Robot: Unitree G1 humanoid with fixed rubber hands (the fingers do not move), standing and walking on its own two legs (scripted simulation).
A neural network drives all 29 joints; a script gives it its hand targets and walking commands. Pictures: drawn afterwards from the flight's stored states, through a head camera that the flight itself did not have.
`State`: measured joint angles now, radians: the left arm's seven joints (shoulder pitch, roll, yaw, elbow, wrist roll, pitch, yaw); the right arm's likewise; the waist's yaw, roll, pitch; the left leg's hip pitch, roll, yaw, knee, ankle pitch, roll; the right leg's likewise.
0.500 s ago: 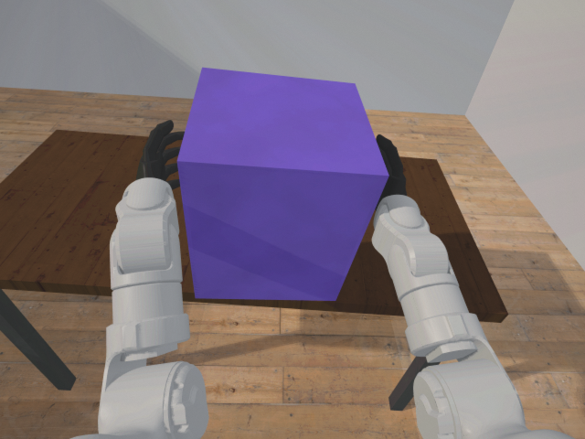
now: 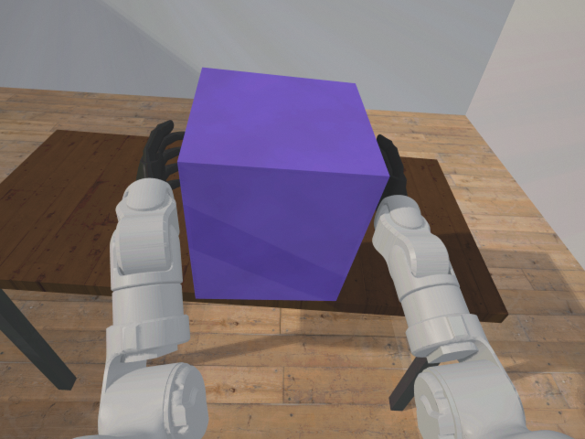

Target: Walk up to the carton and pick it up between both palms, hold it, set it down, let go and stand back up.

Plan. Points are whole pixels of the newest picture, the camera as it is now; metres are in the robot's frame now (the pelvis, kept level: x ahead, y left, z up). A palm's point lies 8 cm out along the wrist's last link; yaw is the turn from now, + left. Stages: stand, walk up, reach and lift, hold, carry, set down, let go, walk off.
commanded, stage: hold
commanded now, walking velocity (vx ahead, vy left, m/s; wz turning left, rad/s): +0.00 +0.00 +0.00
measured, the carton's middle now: (274, 192) +0.40 +0.01 +0.15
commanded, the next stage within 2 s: none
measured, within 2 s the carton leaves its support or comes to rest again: neither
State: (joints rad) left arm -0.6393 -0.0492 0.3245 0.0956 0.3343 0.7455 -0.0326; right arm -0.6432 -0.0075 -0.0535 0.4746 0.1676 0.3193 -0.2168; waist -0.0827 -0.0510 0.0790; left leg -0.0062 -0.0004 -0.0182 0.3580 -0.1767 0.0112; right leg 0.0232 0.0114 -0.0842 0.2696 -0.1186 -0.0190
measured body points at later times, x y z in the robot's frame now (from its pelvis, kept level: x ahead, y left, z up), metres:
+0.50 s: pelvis +0.01 +0.00 +0.00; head -0.04 +0.02 +0.45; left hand +0.38 +0.16 +0.19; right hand +0.37 -0.14 +0.18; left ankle +0.03 +0.11 -0.75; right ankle +0.03 -0.11 -0.75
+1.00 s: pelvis +0.00 +0.00 +0.00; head -0.04 +0.02 +0.45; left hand +0.38 +0.16 +0.20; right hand +0.37 -0.14 +0.19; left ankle +0.03 +0.11 -0.75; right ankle +0.03 -0.11 -0.75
